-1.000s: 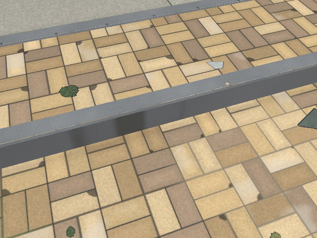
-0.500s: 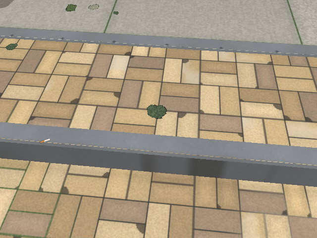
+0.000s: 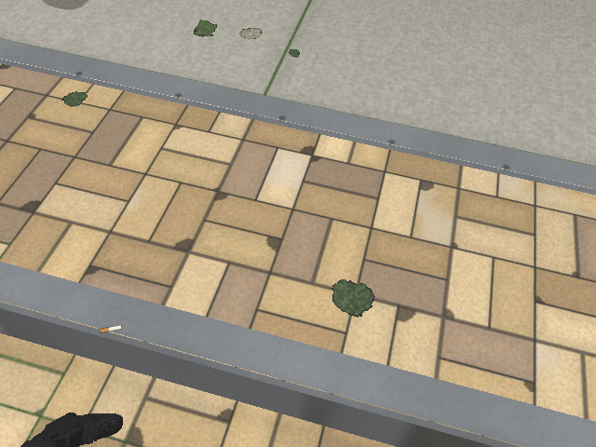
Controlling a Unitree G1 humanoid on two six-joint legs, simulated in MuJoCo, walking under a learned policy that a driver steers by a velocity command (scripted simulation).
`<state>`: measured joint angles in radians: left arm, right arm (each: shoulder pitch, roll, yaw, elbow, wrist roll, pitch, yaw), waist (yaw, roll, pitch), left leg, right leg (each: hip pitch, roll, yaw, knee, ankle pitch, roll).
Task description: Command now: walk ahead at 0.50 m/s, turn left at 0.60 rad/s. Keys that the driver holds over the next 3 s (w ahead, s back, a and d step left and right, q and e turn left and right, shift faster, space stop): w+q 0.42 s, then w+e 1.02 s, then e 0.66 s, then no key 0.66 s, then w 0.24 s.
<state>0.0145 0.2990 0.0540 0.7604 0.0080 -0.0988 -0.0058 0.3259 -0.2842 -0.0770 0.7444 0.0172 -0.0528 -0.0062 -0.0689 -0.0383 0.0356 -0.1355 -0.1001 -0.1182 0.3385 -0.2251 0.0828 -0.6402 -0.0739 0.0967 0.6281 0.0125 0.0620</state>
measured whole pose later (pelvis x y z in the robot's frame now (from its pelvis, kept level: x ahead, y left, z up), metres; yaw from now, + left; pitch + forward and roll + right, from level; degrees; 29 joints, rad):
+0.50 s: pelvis +0.25 -0.01 +0.00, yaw +17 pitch +2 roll -2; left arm 0.32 0.29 0.07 0.84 0.00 -0.08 0.01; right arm 0.10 -0.29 -0.05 0.60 0.02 -0.01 0.01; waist 0.09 0.04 0.03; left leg -0.66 0.08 -0.04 0.80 -0.12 -0.02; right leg -0.05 -0.02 -0.15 0.27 -0.25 0.01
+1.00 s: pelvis +0.47 +0.09 +0.00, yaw +7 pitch +2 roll -2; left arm 0.11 0.10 -0.06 0.61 -0.02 0.01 -0.01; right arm 0.53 -0.14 0.02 1.02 -0.04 0.00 -0.02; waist -0.02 0.01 0.00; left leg -0.02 0.08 0.19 0.31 -0.31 -0.02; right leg -1.33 -0.04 -0.03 1.97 -0.25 -0.02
